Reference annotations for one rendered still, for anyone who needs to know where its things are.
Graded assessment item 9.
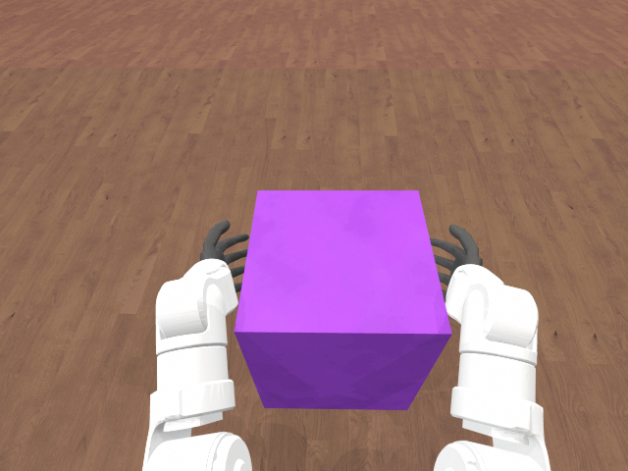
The robot left forearm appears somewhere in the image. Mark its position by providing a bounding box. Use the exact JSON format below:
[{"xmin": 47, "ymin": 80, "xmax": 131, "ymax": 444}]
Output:
[{"xmin": 142, "ymin": 259, "xmax": 238, "ymax": 471}]

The left robot upper arm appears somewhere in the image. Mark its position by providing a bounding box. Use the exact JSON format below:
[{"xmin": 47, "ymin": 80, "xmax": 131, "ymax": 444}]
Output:
[{"xmin": 145, "ymin": 432, "xmax": 252, "ymax": 471}]

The robot right hand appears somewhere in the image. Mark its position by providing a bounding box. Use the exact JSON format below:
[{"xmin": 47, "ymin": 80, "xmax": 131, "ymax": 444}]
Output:
[{"xmin": 430, "ymin": 225, "xmax": 483, "ymax": 300}]

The right robot upper arm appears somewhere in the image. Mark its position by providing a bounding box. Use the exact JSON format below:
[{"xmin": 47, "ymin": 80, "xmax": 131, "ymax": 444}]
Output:
[{"xmin": 434, "ymin": 441, "xmax": 543, "ymax": 471}]

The robot left hand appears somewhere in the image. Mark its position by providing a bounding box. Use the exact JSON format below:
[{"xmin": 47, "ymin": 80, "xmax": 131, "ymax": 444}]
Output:
[{"xmin": 200, "ymin": 220, "xmax": 249, "ymax": 292}]

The carton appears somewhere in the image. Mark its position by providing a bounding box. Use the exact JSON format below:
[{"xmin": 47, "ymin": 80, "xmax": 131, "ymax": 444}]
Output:
[{"xmin": 235, "ymin": 190, "xmax": 452, "ymax": 410}]

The robot right forearm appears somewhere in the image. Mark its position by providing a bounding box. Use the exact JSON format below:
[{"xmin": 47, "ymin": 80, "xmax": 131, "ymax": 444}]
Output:
[{"xmin": 445, "ymin": 264, "xmax": 550, "ymax": 471}]

